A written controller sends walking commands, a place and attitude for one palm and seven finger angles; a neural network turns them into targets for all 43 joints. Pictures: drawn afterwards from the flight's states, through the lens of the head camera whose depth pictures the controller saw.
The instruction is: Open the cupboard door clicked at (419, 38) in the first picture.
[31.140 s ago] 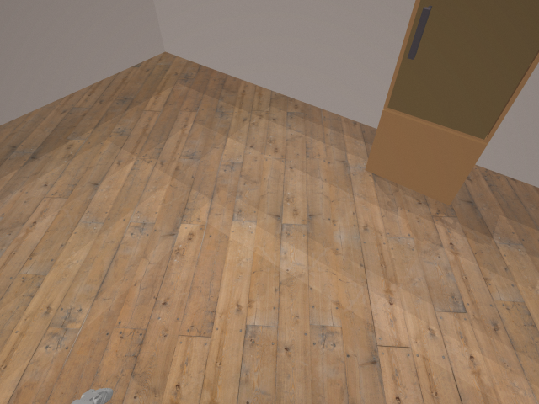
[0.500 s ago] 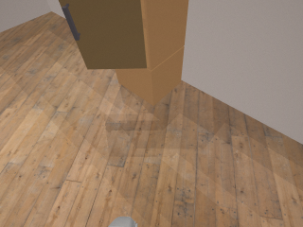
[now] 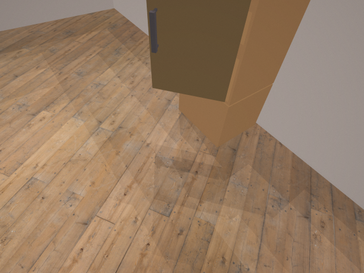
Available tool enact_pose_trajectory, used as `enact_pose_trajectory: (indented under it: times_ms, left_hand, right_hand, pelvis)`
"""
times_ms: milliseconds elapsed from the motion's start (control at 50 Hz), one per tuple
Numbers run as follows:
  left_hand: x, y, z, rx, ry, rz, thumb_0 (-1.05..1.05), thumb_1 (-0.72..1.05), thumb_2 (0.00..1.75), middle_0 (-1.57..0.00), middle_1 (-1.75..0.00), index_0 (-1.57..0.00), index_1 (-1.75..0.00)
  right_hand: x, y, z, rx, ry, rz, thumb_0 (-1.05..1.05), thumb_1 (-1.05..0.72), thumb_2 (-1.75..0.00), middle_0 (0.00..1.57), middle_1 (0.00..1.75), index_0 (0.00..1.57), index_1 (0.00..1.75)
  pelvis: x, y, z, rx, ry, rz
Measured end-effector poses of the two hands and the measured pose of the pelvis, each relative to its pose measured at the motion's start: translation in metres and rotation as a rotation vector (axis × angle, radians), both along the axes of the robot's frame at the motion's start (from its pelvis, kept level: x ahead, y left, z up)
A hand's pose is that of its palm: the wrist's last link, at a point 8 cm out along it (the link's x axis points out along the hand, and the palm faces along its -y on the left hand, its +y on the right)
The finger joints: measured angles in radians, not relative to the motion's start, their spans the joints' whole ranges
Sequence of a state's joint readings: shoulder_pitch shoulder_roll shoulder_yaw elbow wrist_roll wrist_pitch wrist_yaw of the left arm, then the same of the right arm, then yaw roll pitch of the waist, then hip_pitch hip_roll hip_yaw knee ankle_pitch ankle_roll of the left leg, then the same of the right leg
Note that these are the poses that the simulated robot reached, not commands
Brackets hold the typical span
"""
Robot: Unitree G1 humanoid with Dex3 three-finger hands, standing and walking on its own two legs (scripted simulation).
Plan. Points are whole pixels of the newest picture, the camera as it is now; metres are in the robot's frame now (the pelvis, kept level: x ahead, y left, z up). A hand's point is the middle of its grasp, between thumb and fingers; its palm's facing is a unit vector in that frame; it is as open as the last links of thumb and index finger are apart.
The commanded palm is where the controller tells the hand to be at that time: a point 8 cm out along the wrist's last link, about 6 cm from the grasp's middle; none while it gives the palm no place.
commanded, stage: take the last steps up to it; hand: left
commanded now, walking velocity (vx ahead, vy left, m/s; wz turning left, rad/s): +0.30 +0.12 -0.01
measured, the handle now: (155, 31) +1.05 +0.25 +0.01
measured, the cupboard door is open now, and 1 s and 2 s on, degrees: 40 40 40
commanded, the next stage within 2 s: come to a stop and stand still in 1.00 s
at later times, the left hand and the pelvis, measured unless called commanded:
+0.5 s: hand (142, 199) +0.33 +0.15 -0.15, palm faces -0.03 -0.98 -0.18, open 7.3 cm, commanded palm none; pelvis +0.19 -0.01 -0.01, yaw +0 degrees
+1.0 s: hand (110, 210) +0.29 +0.24 -0.18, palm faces +0.11 -0.98 -0.16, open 7.3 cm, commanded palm none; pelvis +0.37 +0.08 -0.01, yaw -1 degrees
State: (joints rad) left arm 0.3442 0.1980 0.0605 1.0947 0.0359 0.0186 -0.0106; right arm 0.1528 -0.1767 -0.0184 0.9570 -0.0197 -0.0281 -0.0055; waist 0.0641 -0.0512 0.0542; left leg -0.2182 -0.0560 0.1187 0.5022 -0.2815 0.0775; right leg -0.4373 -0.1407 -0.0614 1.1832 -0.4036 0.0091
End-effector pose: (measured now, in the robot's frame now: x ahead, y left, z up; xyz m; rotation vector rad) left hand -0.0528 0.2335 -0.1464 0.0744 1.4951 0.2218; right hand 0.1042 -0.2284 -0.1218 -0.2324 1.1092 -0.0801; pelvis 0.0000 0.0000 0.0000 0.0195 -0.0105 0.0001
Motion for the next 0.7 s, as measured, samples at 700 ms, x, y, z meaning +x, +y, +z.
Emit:
enact_pose_trajectory:
  times_ms: [700]
  left_hand:
    - [0.313, 0.009, 0.031, 0.079, -0.18, -0.055, -0.04, 0.96, 0.9, -0.2, -0.3, -0.2, -0.3]
  right_hand:
    - [0.185, 0.0, -0.011, 0.059, 0.188, -0.118, 0.0, -0.92, -0.9, 0.2, 0.3, 0.2, 0.29]
  pelvis:
    - [0.255, 0.001, 0.015, 0.001, 0.016, 0.008]
